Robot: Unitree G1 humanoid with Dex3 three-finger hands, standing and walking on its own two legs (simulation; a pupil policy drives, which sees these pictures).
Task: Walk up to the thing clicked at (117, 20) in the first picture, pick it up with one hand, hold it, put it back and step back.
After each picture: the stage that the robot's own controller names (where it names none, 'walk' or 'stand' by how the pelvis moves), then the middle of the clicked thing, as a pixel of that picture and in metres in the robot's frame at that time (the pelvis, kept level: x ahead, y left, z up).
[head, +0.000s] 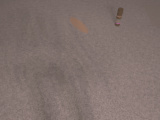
stand; (118, 17) +1.88 -0.51 -0.65
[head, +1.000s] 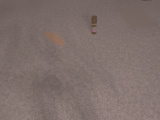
walk; (94, 25) +1.81 -0.02 -0.63
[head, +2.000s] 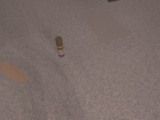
walk; (60, 47) +1.24 +0.31 -0.65
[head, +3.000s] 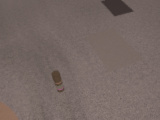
walk; (58, 82) +0.81 +0.29 -0.65
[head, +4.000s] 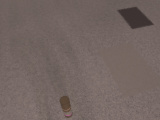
walk; (66, 107) +0.56 +0.20 -0.65
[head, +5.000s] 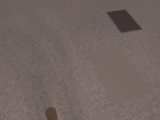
stand; (52, 119) +0.45 +0.21 -0.64
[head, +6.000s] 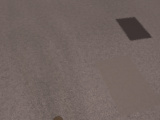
stand; out of the picture +0.41 +0.16 -0.65
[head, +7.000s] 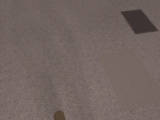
stand; out of the picture +0.42 +0.17 -0.64
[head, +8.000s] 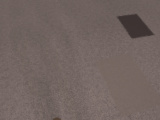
stand; out of the picture +0.39 +0.19 -0.66
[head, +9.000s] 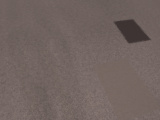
stand; out of the picture +0.38 +0.19 -0.66
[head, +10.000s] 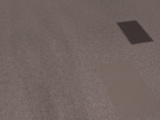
stand; out of the picture +0.38 +0.17 -0.66
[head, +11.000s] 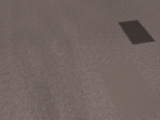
stand; out of the picture +0.38 +0.17 -0.66
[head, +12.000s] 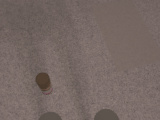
go down; (45, 84) +0.44 +0.17 -0.46
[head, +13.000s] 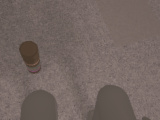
go down; (32, 59) +0.48 +0.19 -0.29
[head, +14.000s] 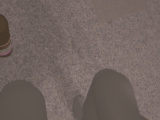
close in; out of the picture +0.48 +0.21 -0.20
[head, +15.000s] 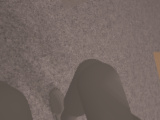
close; out of the picture +0.47 +0.25 -0.17
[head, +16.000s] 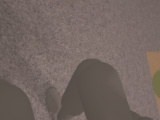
lift; out of the picture +0.45 +0.25 -0.17
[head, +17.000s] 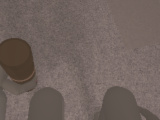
lift; (22, 71) +0.35 +0.20 -0.03
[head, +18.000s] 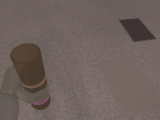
hold; (34, 81) +0.32 +0.16 +0.09
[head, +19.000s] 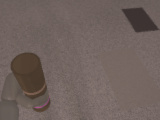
hold; (35, 87) +0.32 +0.16 +0.05
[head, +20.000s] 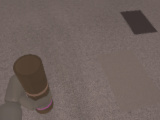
hold; (37, 89) +0.31 +0.16 +0.05
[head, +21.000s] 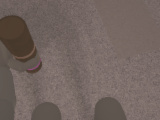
crouch; (24, 50) +0.44 +0.17 -0.03
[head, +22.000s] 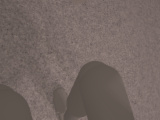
lower; out of the picture +0.46 +0.24 -0.18
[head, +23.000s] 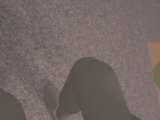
lower; out of the picture +0.47 +0.26 -0.18
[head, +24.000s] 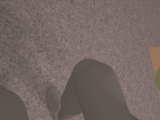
lower; out of the picture +0.47 +0.25 -0.17
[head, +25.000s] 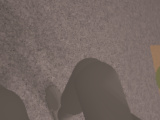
lower; out of the picture +0.46 +0.26 -0.17
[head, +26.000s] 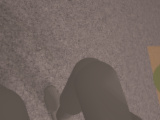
rest; out of the picture +0.46 +0.25 -0.17
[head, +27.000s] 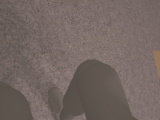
withdraw; out of the picture +0.46 +0.23 -0.18
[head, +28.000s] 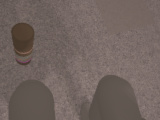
walk; (23, 47) +0.47 +0.20 -0.22
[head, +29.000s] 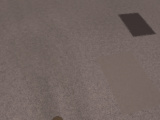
stand; out of the picture +0.39 +0.13 -0.58
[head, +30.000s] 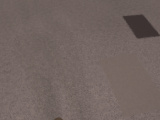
stand; out of the picture +0.39 +0.15 -0.60
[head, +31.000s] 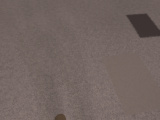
stand; out of the picture +0.40 +0.15 -0.60
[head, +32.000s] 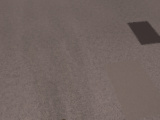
walk; out of the picture +0.41 +0.15 -0.66
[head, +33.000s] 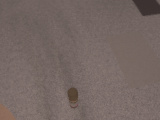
walk; (73, 98) +0.52 +0.09 -0.64
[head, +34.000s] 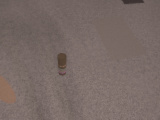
walk; (62, 65) +0.82 +0.11 -0.64
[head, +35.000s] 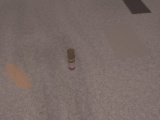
stand; (71, 59) +1.06 +0.16 -0.64
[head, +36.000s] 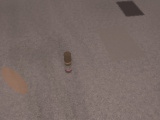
stand; (67, 62) +1.06 +0.16 -0.66
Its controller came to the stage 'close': yes
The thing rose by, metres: 0.69
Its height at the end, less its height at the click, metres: +0.00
